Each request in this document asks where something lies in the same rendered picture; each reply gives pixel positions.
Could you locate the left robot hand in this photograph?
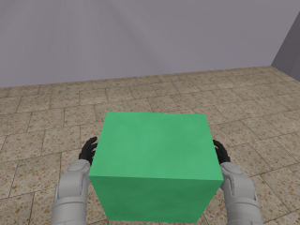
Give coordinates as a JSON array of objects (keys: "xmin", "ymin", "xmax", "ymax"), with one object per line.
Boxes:
[{"xmin": 78, "ymin": 136, "xmax": 98, "ymax": 167}]

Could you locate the robot left forearm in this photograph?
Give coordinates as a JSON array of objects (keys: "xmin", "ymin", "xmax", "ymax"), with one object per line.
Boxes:
[{"xmin": 50, "ymin": 159, "xmax": 91, "ymax": 225}]

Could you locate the right robot hand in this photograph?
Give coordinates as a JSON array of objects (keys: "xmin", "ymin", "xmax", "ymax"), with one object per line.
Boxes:
[{"xmin": 213, "ymin": 140, "xmax": 231, "ymax": 165}]

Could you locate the carton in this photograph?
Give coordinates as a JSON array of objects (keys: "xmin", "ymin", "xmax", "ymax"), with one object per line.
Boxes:
[{"xmin": 88, "ymin": 111, "xmax": 224, "ymax": 223}]

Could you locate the robot right forearm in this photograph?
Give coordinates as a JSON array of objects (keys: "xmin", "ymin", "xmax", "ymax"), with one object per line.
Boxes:
[{"xmin": 219, "ymin": 162, "xmax": 263, "ymax": 225}]

